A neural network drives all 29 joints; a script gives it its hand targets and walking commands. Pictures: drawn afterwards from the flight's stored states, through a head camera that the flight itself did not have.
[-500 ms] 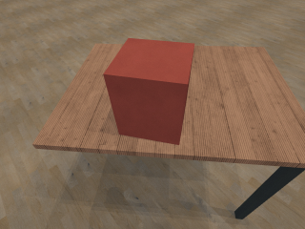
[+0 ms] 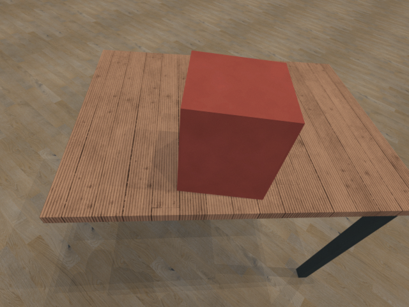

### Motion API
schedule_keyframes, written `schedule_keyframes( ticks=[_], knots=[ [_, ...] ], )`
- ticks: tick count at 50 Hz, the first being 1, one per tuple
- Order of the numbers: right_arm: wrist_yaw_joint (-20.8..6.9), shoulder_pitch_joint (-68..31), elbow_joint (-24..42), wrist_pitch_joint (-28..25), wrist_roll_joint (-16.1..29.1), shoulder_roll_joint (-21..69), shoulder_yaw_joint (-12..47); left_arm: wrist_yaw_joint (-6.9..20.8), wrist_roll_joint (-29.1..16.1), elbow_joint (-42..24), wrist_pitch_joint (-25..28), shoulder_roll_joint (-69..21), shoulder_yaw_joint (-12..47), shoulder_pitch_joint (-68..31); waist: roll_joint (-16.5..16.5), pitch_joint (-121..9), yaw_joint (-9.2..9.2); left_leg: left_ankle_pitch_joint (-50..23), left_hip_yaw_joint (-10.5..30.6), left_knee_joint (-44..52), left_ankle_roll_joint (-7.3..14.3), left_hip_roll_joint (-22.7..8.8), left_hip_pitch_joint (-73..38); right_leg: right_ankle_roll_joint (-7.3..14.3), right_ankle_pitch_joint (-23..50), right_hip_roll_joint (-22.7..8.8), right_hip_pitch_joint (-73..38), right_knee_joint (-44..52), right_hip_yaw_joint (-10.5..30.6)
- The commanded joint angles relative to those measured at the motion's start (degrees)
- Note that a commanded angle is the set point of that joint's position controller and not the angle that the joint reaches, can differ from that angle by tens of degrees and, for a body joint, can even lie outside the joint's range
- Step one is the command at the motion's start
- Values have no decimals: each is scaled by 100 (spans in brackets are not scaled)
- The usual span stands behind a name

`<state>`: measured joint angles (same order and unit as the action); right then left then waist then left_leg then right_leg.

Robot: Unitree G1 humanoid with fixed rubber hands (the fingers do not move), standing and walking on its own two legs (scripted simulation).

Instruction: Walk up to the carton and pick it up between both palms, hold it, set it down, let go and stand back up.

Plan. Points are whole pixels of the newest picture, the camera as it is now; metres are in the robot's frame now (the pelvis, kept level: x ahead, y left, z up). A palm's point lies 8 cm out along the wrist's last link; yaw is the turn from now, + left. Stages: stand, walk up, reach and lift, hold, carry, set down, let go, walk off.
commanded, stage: walk up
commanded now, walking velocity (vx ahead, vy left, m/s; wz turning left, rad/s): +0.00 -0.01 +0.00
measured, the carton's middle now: (229, 129) +0.49 -0.04 +0.08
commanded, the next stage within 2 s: none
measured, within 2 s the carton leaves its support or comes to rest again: neither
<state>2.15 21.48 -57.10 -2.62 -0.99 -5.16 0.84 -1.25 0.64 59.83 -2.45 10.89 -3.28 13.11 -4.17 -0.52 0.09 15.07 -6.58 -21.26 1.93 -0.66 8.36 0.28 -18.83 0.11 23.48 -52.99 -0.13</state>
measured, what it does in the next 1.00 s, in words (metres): steps on the spot: right foot, then right foot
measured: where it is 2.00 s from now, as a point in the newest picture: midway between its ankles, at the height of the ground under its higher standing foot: outside the picture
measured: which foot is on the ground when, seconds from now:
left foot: down 0.00-0.62, up 0.64-1.00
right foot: up 0.00-0.10, down 0.12-0.28, up 0.30-0.60, down 0.62-1.00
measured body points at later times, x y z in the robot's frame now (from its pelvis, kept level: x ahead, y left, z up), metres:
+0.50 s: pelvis -0.03 -0.05 +0.00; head +0.01 -0.02 +0.44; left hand +0.07 +0.19 -0.17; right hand -0.07 -0.31 -0.13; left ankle -0.04 +0.09 -0.75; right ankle -0.05 -0.20 -0.66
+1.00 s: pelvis -0.02 -0.07 +0.00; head +0.02 -0.10 +0.45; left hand -0.05 +0.20 -0.13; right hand +0.06 -0.32 -0.16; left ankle +0.00 +0.10 -0.69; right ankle -0.03 -0.25 -0.75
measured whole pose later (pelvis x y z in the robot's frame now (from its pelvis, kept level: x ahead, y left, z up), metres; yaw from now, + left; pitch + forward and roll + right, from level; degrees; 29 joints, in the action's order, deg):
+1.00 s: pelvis -0.02 -0.07 +0.00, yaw -1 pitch +2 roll +3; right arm -2.7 12.0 -51.1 5.6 -1.9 -14.7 -5.0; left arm -3.9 2.2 60.3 -0.7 12.3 -4.1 19.7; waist 0.5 2.4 3.9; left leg 21.1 -2.0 -48.8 -5.1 -2.8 26.7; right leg -5.6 -12.7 -10.8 13.4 -23.9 -0.3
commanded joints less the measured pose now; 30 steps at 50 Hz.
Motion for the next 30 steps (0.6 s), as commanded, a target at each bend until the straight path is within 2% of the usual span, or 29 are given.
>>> schedule_keyframes(
  ticks=[1,2,3,4,5,7,8,9,10,11,12,13,14,15,16,17,18,19,20,21,22,23,24,25,26,27,28,29,30],
  knots=[
    [41,407,-1,-67,-45,-684,-40,-48,-71,-24,-34,136,68,203,1519,194,36,-4989,897,-29,314,-1202,-724,-5,-138,37,-196,1544,-11],
    [51,582,-56,-42,-51,-667,-54,-64,-68,25,-37,173,63,86,1588,230,-65,-4880,1065,-47,430,-1388,-498,18,-224,53,-457,1734,-174],
    [93,674,-117,-15,-66,-733,-45,-81,-76,41,-37,134,90,151,1220,320,-14,-4640,1135,-56,501,-1340,-413,17,-102,59,-664,1993,-204],
    [98,672,-197,-3,-47,-841,-76,-84,-89,118,6,40,120,238,1128,286,71,-4471,1075,-165,549,-1364,-383,81,333,-8,-984,2607,-220],
    [91,588,-193,-4,-16,-802,-57,-103,-69,224,60,7,143,473,750,202,243,-4210,973,-315,530,-1277,-162,148,1263,-157,-1570,3174,-156],
    [54,999,-265,-48,68,-515,-23,-142,-34,305,212,329,105,529,612,-313,-24,-2331,765,-296,218,-843,538,369,3518,-882,-3001,2965,599],
    [48,1004,-302,-43,86,-405,19,-146,-45,348,213,322,141,385,173,-220,-107,-1086,656,-166,137,-659,697,472,4225,-1088,-3037,2826,704],
    [42,875,-397,-8,87,-295,31,-134,-109,340,225,181,195,196,11,-19,-66,-419,625,39,103,-565,482,597,3969,-1163,-2542,2885,660],
    [66,540,-290,20,55,-612,-107,-118,-143,264,201,154,179,-69,-203,285,-115,-693,558,83,21,-657,156,504,3513,-882,-1958,2736,496],
    [97,361,-117,12,9,-1156,-268,-128,-165,224,158,252,112,-160,-409,367,-128,-1465,593,-151,-51,-896,-60,360,3433,-616,-1576,2609,350],
    [160,413,-83,36,-20,-1486,-419,-145,-146,116,91,533,6,-239,-318,366,-215,-3235,784,-557,115,-1372,-280,238,3290,-522,-1156,2056,117],
    [204,793,-209,96,-43,-1531,-492,-155,-113,14,27,530,-18,-324,114,404,-443,-4726,1184,-731,447,-1887,-702,115,2057,-333,-339,1470,-128],
    [250,1255,-291,160,-55,-1491,-530,-121,-101,-121,-66,348,-53,-582,586,450,-701,-5807,1865,-397,964,-2770,-831,-70,-788,31,408,267,-425],
    [312,1349,-340,208,-123,-1427,-516,-79,-24,-187,-184,297,-102,-574,600,287,-658,-5299,2054,-207,1256,-3214,-588,-126,-1502,-43,632,-947,-93],
    [335,1127,-229,243,-161,-1471,-574,-31,39,-263,-268,150,-94,-578,824,453,-564,-4340,2029,39,1414,-3245,31,-177,-1529,-126,732,-1681,176],
    [353,820,-104,275,-152,-1470,-657,27,94,-361,-305,134,-88,-743,652,524,-484,-3150,1722,240,1309,-2974,458,-192,-1184,-150,701,-1916,326],
    [345,459,-21,277,-132,-1377,-656,91,119,-395,-298,237,-149,-767,731,518,-335,-2519,1440,270,1095,-2656,573,-142,-885,-90,770,-1941,436],
    [301,145,136,280,-137,-1409,-649,143,121,-453,-280,335,-173,-685,1117,548,-195,-1702,1169,312,877,-2261,775,-169,-499,-82,734,-1841,475],
    [265,75,89,268,-120,-1226,-608,183,143,-419,-240,432,-202,-597,1283,445,-169,-1324,874,362,709,-1977,537,-249,-190,-44,820,-1641,329],
    [241,197,78,254,-93,-1068,-572,227,161,-458,-229,353,-177,-604,1398,470,-198,-1459,749,392,593,-1943,343,-295,19,6,995,-1597,258],
    [221,318,6,242,-119,-1160,-611,229,125,-514,-226,302,-168,-663,1716,479,-270,-1785,786,334,626,-1951,92,-366,107,-88,1149,-1091,185],
    [207,340,-11,234,-122,-1140,-604,226,104,-497,-216,223,-149,-663,1689,387,-245,-1975,688,325,601,-1944,105,-413,116,-106,1036,-912,129],
    [197,246,-23,212,-116,-1189,-587,226,71,-524,-192,154,-125,-743,1688,389,-239,-2375,496,205,537,-1872,-132,-450,99,-168,901,-244,13],
    [147,-57,14,195,-128,-1264,-618,181,13,-561,-131,-15,-62,-569,2012,173,-94,-2247,145,116,416,-1632,38,-416,133,-244,303,678,25],
    [96,-112,-117,239,-60,-1058,-525,179,14,-591,-25,-159,35,-487,2543,21,66,-942,-30,187,381,-1035,425,-374,114,-174,-484,1436,-113],
    [59,-8,-177,289,-59,-1064,-573,156,63,-542,62,79,-53,-486,2505,47,-51,-380,-62,-40,346,-788,495,-375,334,-3,-1056,2118,-467],
    [16,38,-206,303,-75,-1209,-571,92,39,-382,119,333,-117,-134,2025,-65,67,-281,-134,-499,346,-665,781,-371,941,67,-1711,2658,-703],
    [-7,159,-250,303,-122,-1311,-618,41,64,-74,164,522,-177,329,1396,-64,191,471,-211,-908,325,-538,1106,-398,1219,163,-2274,2851,-793],
    [-22,354,-293,352,-109,-1400,-615,-43,146,-46,227,980,-281,715,508,-217,416,1953,-191,-1809,125,-382,1807,-381,1395,-559,-2881,2794,-162]
  ],
)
